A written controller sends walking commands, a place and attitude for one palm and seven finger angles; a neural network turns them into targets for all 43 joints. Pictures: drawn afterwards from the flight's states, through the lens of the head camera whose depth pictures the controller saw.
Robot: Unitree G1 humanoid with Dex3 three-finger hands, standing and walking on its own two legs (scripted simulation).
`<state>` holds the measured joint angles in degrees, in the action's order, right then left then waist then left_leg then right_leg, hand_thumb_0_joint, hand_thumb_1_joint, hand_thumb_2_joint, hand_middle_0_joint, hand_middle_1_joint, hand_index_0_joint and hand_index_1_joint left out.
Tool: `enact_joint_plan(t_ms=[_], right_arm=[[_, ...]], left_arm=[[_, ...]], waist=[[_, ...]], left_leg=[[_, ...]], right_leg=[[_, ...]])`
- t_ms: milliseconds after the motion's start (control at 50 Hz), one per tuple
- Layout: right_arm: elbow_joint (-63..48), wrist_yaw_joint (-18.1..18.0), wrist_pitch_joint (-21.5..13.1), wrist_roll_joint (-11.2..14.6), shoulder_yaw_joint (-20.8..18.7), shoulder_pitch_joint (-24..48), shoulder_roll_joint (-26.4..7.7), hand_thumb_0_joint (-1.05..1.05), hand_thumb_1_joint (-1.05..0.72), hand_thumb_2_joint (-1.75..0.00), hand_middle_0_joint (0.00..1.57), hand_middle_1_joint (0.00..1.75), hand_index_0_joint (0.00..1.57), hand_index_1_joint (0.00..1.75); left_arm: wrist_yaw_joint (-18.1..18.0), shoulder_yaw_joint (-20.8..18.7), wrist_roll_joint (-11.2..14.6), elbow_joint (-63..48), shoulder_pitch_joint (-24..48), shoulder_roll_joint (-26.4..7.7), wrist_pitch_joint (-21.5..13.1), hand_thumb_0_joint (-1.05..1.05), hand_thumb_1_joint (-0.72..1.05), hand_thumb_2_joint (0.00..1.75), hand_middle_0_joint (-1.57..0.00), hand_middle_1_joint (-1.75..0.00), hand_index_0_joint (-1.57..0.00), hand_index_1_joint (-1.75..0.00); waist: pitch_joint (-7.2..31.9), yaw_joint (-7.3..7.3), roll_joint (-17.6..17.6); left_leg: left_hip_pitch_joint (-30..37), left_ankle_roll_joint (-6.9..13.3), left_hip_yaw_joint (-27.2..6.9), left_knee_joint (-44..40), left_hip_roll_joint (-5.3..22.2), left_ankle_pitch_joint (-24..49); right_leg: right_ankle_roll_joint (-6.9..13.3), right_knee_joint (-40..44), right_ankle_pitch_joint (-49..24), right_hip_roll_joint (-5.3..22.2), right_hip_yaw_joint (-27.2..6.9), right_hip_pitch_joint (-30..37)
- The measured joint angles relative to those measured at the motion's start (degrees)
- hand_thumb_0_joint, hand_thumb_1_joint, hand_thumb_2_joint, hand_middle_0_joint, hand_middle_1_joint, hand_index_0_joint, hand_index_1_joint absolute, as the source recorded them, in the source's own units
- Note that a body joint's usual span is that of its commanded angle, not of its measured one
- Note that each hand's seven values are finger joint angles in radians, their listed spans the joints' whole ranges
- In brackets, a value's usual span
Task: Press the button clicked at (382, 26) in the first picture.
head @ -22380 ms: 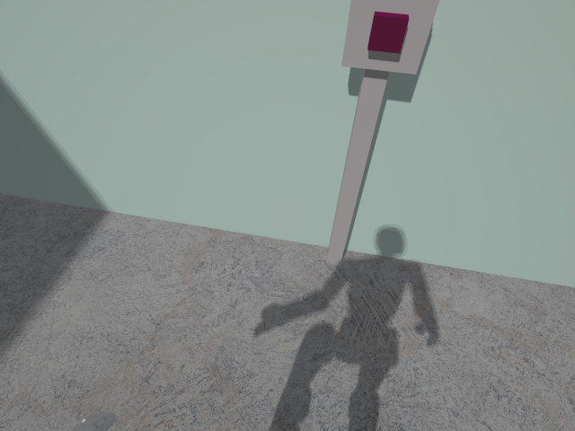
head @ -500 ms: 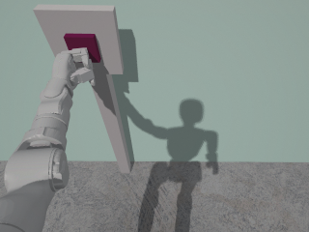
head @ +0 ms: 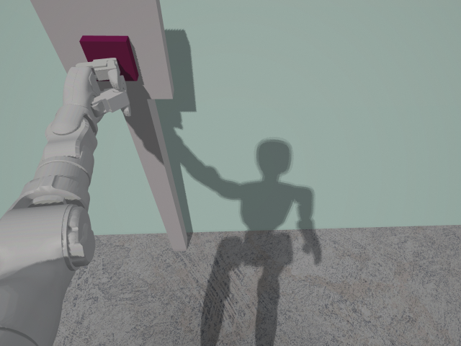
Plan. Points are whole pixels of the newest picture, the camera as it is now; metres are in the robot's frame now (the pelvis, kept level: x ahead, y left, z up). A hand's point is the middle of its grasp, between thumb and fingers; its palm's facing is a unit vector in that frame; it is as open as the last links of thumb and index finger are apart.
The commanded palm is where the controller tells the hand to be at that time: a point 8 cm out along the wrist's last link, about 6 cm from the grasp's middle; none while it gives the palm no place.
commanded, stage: pull the fist back off the button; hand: left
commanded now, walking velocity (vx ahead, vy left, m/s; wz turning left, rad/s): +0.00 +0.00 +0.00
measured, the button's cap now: (112, 57) +0.55 +0.18 +0.20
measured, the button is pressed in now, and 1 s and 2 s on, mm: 7 0 0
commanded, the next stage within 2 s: draw the hand back to the body in 0.88 s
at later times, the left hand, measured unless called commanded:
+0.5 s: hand (128, 107) +0.46 +0.14 +0.17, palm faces -0.01 -1.00 +0.00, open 3.1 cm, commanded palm +0.42 +0.19 +0.17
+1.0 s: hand (128, 130) +0.40 +0.13 +0.18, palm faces -0.03 -1.00 -0.02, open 3.1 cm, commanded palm +0.37 +0.19 +0.17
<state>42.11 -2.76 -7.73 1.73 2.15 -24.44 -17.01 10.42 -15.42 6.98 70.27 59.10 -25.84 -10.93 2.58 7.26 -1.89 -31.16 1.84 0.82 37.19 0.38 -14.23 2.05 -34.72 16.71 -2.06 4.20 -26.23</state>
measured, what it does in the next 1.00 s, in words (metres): stands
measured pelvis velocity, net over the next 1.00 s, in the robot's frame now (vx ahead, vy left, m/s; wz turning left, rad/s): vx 0.03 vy -0.02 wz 0.02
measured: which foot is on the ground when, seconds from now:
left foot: down 0.00-1.00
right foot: down 0.00-1.00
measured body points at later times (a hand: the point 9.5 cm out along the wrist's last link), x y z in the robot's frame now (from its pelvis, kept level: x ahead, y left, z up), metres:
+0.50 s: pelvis +0.03 +0.00 +0.01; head +0.04 -0.02 +0.46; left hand +0.46 +0.20 +0.17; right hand +0.13 -0.26 -0.10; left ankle +0.04 +0.10 -0.72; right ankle +0.01 -0.10 -0.72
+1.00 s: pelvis +0.03 -0.02 +0.01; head +0.02 -0.04 +0.46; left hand +0.40 +0.19 +0.18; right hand +0.22 -0.24 -0.07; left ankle +0.04 +0.10 -0.72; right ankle +0.01 -0.10 -0.72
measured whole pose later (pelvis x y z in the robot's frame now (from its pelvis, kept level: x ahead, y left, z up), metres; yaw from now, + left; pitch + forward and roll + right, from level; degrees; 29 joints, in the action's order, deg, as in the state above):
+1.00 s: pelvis +0.03 -0.02 +0.01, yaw +1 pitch +0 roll +0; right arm 34.8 -4.5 -1.7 3.3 4.0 -9.4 -14.1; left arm 8.2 -7.8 12.1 20.5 26.0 -14.0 9.3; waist 2.8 -0.9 -2.6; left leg -16.1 0.6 0.2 30.8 -0.4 -14.9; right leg 3.1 -30.1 18.6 -1.7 4.4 -11.8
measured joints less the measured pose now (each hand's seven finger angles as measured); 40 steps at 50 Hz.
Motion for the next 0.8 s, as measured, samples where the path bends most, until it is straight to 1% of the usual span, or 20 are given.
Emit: enact_joint_plan(t_ms=[80, 180, 340, 400, 500, 580, 660, 740, 800], right_arm=[[-0.33, 0.34, -0.22, -0.13, -0.21, -0.16, 0.18, 0.01, -0.9, -0.9, 0.2, 0.3, 0.2, 0.3], [-0.87, 0.67, -0.13, -0.04, -0.29, 0.4, 0.54, 0.01, -0.9, -0.9, 0.2, 0.3, 0.2, 0.3], [-2.85, 0.88, 0.48, 0.53, -0.22, 2.96, 1.23, 0.01, -0.9, -0.9, 0.2, 0.3, 0.2, 0.3], [-4.03, 0.88, 1.12, 0.73, -0.11, 4.21, 1.38, 0.01, -0.9, -0.9, 0.2, 0.3, 0.2, 0.3], [-6.29, 0.78, 2.37, 1.08, -0.21, 5.91, 1.63, 0.01, -0.9, -0.9, 0.2, 0.3, 0.2, 0.3], [-7.32, 0.66, 3.13, 1.48, -0.56, 7.23, 1.52, 0.01, -0.9, -0.9, 0.2, 0.3, 0.2, 0.3], [-7.43, 0.22, 3.88, 1.76, -0.51, 9.29, 1.34, 0.01, -0.9, -0.9, 0.2, 0.3, 0.2, 0.3], [-7.71, -0.42, 4.42, 1.92, -0.17, 11.71, 1.35, 0.01, -0.9, -0.9, 0.2, 0.3, 0.2, 0.3], [-8.0, -0.8, 4.5, 1.92, 0.02, 13.23, 1.5, 0.01, -0.9, -0.9, 0.2, 0.3, 0.2, 0.3]], left_arm=[[-0.67, 0.22, 0.53, -2.05, -1.81, 1.22, -0.31, 0.02, 0.78, 0.95, -1.3, -1.5, -1.34, -1.5], [-1.12, 0.65, 1.19, -5.89, -5.09, 3.39, -0.4, 0.03, 0.83, 0.96, -1.3, -1.5, -1.32, -1.5], [-1.72, 1.48, 1.88, -14.85, -11.69, 7.0, 1.86, 0.02, 0.89, 0.93, -1.3, -1.5, -1.31, -1.5], [-1.62, 0.75, 2.15, -19.14, -14.95, 8.16, 3.47, 0.02, 0.89, 0.92, -1.3, -1.5, -1.3, -1.5], [-1.53, 0.34, 2.51, -28.39, -22.13, 8.96, 6.82, 0.02, 0.89, 0.91, -1.3, -1.5, -1.3, -1.5], [-1.03, 1.87, 3.44, -37.13, -28.11, 9.71, 9.55, 0.02, 0.89, 0.9, -1.3, -1.5, -1.3, -1.5], [-0.34, 3.47, 4.63, -44.1, -32.49, 10.58, 12.92, 0.02, 0.9, 0.9, -1.3, -1.5, -1.3, -1.5], [-0.48, 4.76, 4.96, -48.73, -35.12, 10.78, 16.17, 0.01, 0.89, 0.9, -1.3, -1.5, -1.3, -1.5], [-0.92, 6.02, 5.0, -51.51, -36.23, 11.12, 17.63, 0.02, 0.9, 0.9, -1.3, -1.5, -1.3, -1.5]], waist=[[0.22, -0.48, -0.23], [0.49, -1.6, -0.55], [1.22, -3.15, -0.66], [1.56, -3.66, -0.63], [1.85, -4.78, -0.53], [1.72, -6.32, -0.67], [1.45, -7.73, -0.6], [0.95, -8.42, -0.52], [0.54, -8.74, -0.64]], left_leg=[[0.6, 0.08, 0.31, -0.12, -0.08, -0.19], [2.05, 0.19, 0.82, -0.47, -0.21, -0.6], [5.28, 0.1, 1.64, -1.52, -0.15, -1.46], [6.79, 0.02, 2.13, -2.25, -0.06, -1.75], [9.63, -0.24, 2.61, -3.65, 0.11, -2.12], [11.61, -0.45, 2.28, -4.46, 0.02, -2.29], [13.1, -0.62, 1.56, -5.06, -0.23, -2.22], [14.05, -0.79, 0.77, -5.47, -0.46, -1.93], [14.44, -0.91, 0.24, -5.62, -0.6, -1.67]], right_leg=[[-0.07, -0.08, 0.19, 0.09, -0.32, 0.43], [-0.18, -0.12, 0.64, 0.24, -0.86, 1.55], [-0.12, 0.5, 1.42, 0.17, -1.78, 4.28], [-0.04, 0.92, 1.68, 0.07, -2.32, 5.45], [0.16, 2.0, 2.02, -0.15, -2.9, 7.95], [0.32, 2.89, 2.28, -0.13, -2.62, 10.1], [0.44, 3.57, 2.46, 0.04, -1.92, 11.88], [0.61, 4.03, 2.47, 0.19, -1.14, 13.13], [0.72, 4.25, 2.38, 0.28, -0.61, 13.73]])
